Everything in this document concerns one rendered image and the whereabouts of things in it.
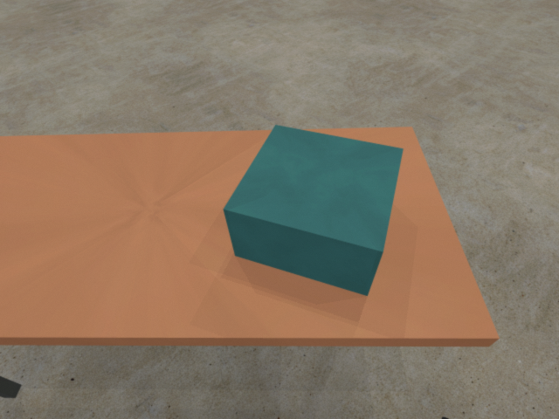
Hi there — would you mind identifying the table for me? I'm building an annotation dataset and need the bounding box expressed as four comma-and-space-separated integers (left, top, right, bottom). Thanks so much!
0, 127, 499, 398

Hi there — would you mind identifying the carton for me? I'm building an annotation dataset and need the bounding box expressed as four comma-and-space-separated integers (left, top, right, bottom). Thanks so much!
224, 125, 404, 296

